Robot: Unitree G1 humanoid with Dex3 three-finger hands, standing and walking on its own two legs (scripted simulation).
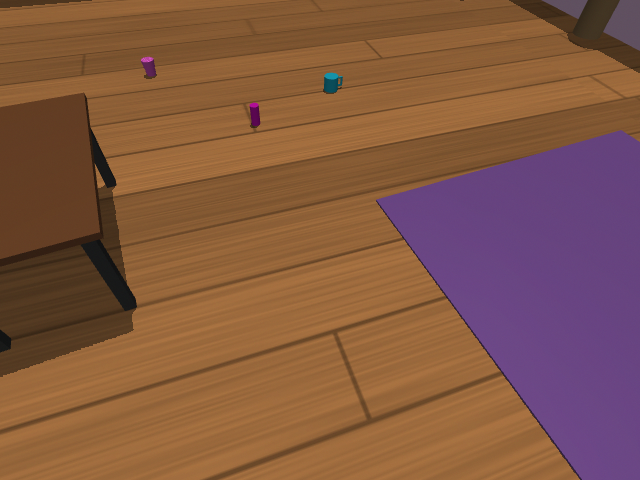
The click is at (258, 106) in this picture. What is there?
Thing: slim round
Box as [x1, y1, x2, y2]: [250, 103, 259, 125]
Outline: 251,103 251,121 253,125 259,124 258,105 256,103
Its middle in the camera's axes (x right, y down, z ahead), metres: -0.35 -0.68 +2.17
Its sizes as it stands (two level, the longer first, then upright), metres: 0.048 0.048 0.114
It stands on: the floor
